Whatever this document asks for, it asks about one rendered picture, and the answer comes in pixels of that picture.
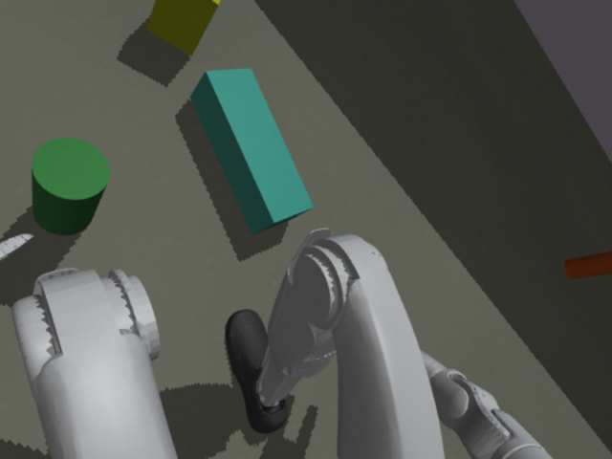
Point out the left robot hand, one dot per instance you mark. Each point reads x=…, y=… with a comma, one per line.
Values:
x=11, y=247

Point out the right robot hand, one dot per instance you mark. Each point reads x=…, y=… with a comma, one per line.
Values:
x=432, y=365

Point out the right robot arm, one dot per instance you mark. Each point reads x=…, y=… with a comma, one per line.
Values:
x=473, y=413

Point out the right robot foot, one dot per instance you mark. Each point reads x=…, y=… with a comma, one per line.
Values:
x=247, y=342

